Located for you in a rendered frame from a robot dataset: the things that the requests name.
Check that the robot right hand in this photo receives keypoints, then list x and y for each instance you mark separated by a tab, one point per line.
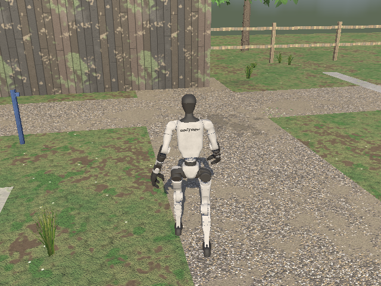
215	161

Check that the right robot upper arm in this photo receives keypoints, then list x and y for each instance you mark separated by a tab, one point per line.
208	125

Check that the robot right forearm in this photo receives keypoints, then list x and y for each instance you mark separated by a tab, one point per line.
217	152

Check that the robot left hand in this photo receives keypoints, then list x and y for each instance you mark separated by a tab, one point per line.
154	178

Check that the left robot upper arm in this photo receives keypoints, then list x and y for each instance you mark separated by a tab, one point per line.
168	136

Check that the left robot thigh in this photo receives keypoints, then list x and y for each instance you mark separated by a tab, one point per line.
176	177

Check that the robot left forearm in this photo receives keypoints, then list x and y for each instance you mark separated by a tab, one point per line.
159	161

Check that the right robot shin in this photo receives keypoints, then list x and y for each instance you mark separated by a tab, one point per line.
206	226

